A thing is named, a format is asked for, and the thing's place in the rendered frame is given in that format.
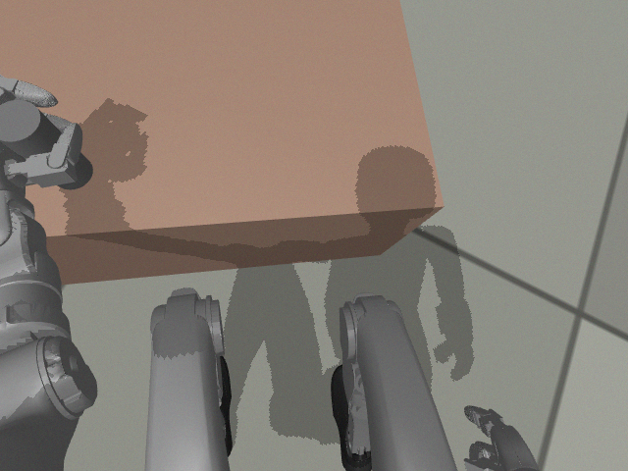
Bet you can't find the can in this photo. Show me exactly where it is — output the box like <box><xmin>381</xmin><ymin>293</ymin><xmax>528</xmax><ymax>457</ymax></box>
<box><xmin>0</xmin><ymin>100</ymin><xmax>93</xmax><ymax>189</ymax></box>

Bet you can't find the left robot arm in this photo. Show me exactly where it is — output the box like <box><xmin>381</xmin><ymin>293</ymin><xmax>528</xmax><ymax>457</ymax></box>
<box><xmin>0</xmin><ymin>189</ymin><xmax>97</xmax><ymax>471</ymax></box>

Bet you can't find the left robot hand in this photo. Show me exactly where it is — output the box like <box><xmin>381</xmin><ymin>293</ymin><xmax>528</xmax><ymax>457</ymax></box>
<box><xmin>0</xmin><ymin>75</ymin><xmax>82</xmax><ymax>197</ymax></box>

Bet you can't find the right robot foot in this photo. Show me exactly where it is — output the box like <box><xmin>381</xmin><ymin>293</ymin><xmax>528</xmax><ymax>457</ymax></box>
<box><xmin>331</xmin><ymin>365</ymin><xmax>372</xmax><ymax>471</ymax></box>

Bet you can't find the right robot hand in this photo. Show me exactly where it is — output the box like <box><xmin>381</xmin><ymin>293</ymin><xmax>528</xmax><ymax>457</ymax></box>
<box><xmin>464</xmin><ymin>405</ymin><xmax>540</xmax><ymax>471</ymax></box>

